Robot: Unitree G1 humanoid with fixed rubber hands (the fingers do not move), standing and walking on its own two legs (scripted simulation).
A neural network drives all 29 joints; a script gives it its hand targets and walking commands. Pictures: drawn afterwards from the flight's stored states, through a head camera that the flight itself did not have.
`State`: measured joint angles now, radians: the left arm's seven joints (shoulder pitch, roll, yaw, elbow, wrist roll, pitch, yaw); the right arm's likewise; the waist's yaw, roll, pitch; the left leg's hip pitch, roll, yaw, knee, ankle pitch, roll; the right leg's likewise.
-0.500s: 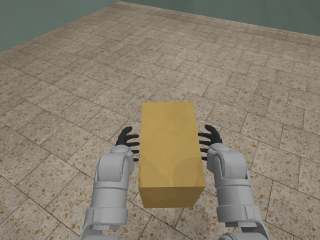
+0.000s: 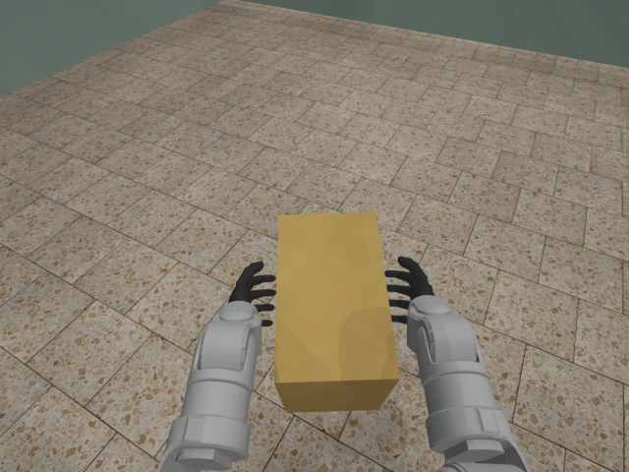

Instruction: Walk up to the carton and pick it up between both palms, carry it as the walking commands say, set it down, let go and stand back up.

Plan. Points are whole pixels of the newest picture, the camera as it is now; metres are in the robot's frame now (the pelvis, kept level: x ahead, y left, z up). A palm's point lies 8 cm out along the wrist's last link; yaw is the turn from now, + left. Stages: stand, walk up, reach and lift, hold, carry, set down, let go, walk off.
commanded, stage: hold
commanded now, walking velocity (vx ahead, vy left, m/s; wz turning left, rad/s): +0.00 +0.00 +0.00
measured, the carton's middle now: (330, 315) +0.34 -0.02 -0.04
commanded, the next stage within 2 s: set down in 0.62 s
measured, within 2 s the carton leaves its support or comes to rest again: neither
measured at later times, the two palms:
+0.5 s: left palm (240, 318) +0.29 +0.10 +0.05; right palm (424, 309) +0.29 -0.13 +0.06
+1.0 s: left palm (246, 334) +0.30 +0.10 +0.00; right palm (411, 330) +0.29 -0.13 +0.00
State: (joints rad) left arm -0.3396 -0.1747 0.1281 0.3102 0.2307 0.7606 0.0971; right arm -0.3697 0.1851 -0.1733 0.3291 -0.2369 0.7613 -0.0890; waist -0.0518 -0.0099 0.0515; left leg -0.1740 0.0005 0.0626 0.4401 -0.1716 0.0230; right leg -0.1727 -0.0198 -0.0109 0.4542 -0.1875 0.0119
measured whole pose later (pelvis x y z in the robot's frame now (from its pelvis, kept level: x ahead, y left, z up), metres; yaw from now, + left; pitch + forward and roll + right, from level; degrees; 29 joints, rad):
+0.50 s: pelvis -0.02 +0.00 -0.01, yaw -2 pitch -11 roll -1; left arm -0.46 -0.22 0.31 0.50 0.32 0.72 0.09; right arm -0.51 0.24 -0.32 0.53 -0.33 0.73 -0.13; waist -0.02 0.00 0.04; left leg -0.15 -0.02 -0.01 0.56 -0.22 0.02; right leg -0.14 0.02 0.01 0.53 -0.21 0.00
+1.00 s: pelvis -0.03 +0.00 -0.02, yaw -3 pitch -8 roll +0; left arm -0.54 -0.25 0.43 0.66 0.40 0.53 0.14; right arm -0.56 0.26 -0.45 0.70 -0.42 0.50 -0.12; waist 0.01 0.01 0.13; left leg -0.24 -0.02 0.01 0.63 -0.25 0.02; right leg -0.25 0.03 0.04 0.61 -0.23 -0.01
